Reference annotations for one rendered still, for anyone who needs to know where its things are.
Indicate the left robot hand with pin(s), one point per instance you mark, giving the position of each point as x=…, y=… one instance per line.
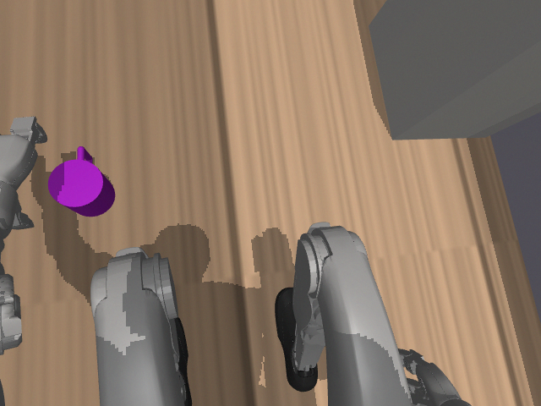
x=18, y=157

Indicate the left robot arm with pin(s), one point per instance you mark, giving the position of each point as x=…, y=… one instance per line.
x=10, y=315

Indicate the mug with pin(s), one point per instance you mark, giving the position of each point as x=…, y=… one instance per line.
x=80, y=186

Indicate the left robot foot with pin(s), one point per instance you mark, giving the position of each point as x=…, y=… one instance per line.
x=183, y=361

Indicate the right robot foot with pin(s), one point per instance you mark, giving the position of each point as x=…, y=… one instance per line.
x=285, y=325

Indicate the right robot hand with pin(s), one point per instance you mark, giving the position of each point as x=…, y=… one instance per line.
x=432, y=388

